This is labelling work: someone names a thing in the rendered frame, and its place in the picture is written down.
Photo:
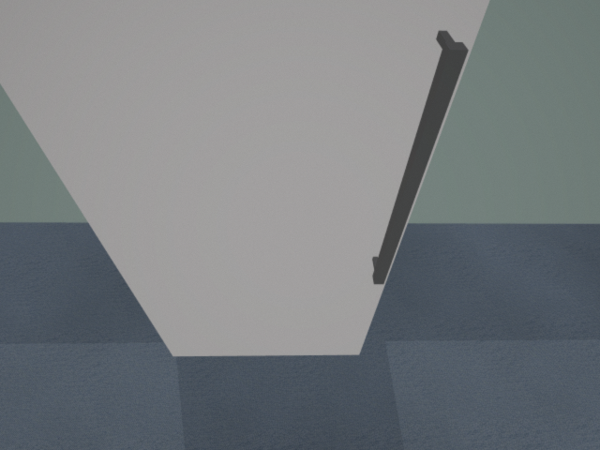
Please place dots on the fridge door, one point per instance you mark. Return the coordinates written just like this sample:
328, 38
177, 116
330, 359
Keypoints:
239, 160

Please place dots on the handle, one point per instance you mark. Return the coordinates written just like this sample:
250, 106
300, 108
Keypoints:
443, 85

